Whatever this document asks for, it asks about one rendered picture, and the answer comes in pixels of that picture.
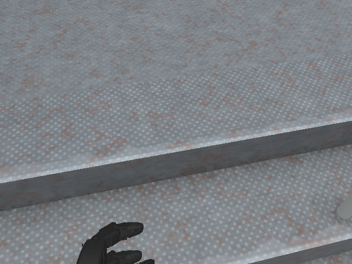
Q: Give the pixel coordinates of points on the robot left hand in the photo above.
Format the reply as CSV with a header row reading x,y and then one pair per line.
x,y
94,251

